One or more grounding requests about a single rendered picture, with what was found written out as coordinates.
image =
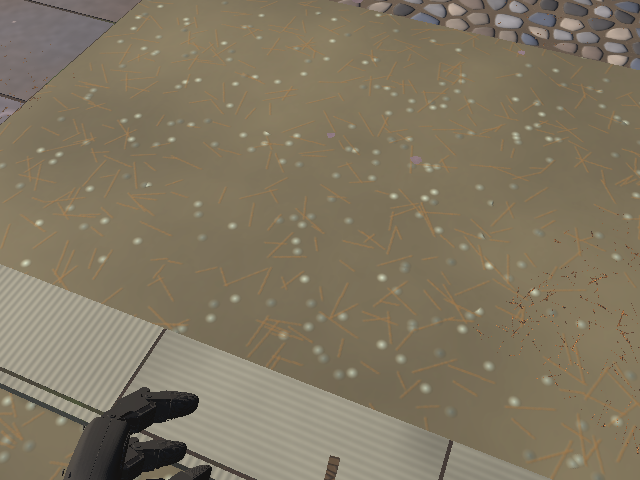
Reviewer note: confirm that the left robot hand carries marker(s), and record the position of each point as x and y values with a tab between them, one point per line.
105	450

